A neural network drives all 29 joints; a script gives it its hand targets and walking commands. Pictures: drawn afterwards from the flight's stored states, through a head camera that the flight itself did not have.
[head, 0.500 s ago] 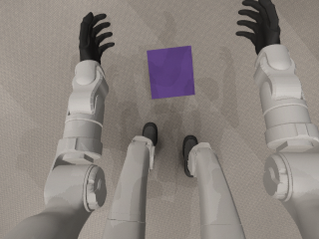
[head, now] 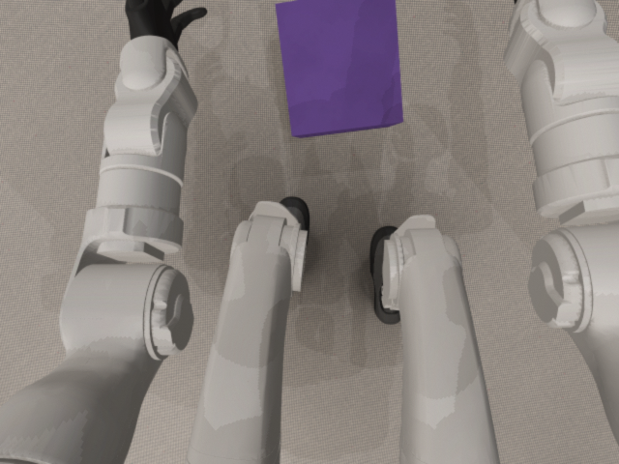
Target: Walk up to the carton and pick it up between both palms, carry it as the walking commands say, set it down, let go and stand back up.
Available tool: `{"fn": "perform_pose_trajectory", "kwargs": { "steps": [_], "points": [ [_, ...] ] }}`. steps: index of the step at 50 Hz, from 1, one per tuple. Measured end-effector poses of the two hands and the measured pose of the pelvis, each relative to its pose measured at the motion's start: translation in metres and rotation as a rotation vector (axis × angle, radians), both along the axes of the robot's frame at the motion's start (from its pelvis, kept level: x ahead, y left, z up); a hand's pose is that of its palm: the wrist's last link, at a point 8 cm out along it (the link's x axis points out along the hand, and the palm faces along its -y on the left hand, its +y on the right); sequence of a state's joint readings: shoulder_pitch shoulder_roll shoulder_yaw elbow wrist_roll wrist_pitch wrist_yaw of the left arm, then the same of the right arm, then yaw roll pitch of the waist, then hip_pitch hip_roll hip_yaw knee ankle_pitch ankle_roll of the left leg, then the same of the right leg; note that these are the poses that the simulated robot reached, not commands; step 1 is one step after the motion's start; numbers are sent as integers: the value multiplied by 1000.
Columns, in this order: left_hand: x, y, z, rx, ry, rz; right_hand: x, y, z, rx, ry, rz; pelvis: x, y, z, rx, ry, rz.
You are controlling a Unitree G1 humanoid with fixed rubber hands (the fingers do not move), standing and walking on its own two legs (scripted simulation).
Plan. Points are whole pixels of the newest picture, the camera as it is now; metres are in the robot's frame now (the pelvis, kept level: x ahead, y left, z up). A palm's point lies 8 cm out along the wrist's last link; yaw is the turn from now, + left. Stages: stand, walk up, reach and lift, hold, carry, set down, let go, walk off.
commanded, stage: reach and lift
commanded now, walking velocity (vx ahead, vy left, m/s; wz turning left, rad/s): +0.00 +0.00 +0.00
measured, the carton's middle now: (339, 73) +0.53 +0.03 -0.45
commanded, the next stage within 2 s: none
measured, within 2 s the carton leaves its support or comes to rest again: neither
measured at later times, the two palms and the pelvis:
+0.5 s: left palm (212, 59) +0.51 +0.20 -0.30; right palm (474, 23) +0.56 -0.13 -0.29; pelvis +0.00 +0.00 -0.12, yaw +0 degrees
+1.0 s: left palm (214, 50) +0.53 +0.21 -0.35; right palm (451, 51) +0.55 -0.13 -0.37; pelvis +0.02 +0.00 -0.18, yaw +0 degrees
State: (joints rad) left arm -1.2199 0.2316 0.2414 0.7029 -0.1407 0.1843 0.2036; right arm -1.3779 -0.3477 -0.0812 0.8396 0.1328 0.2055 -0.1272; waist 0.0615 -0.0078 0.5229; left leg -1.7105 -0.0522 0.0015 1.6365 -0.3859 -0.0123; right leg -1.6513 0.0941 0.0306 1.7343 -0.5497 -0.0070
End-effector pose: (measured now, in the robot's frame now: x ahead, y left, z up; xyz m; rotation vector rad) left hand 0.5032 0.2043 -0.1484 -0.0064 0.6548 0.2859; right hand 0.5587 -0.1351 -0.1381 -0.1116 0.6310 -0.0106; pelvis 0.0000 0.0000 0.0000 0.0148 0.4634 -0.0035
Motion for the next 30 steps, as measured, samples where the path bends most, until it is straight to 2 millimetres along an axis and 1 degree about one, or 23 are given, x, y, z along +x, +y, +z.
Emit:
{"fn": "perform_pose_trajectory", "kwargs": {
  "steps": [2,6,9,13,17,19,22,26,30],
  "points": [
    [2,-1,-10,-8,0,-1,1,0,-14,-1,19,2,-5,0,-14,1,0,-1],
    [2,0,-40,-32,25,13,0,3,-36,-16,26,12,-10,1,-40,3,0,0],
    [3,-2,-54,-38,8,10,0,1,-49,-11,19,-4,-12,1,-55,-1,3,2],
    [5,-7,-78,-38,32,-4,1,-4,-78,-7,58,-22,-11,1,-73,-3,15,3],
    [12,-6,-95,-37,6,1,6,-2,-97,7,36,-18,-8,1,-91,1,26,0],
    [13,-5,-108,-35,19,3,6,0,-109,9,49,-7,-6,0,-99,3,32,-2],
    [12,-5,-126,-32,38,-2,7,3,-127,6,52,2,-2,-1,-109,4,41,2],
    [7,-8,-153,-40,74,-22,2,0,-155,-13,71,11,3,-1,-120,8,57,3],
    [9,4,-166,-13,65,-22,-5,-2,-179,3,77,7,7,-4,-132,8,65,2]
  ]
}}
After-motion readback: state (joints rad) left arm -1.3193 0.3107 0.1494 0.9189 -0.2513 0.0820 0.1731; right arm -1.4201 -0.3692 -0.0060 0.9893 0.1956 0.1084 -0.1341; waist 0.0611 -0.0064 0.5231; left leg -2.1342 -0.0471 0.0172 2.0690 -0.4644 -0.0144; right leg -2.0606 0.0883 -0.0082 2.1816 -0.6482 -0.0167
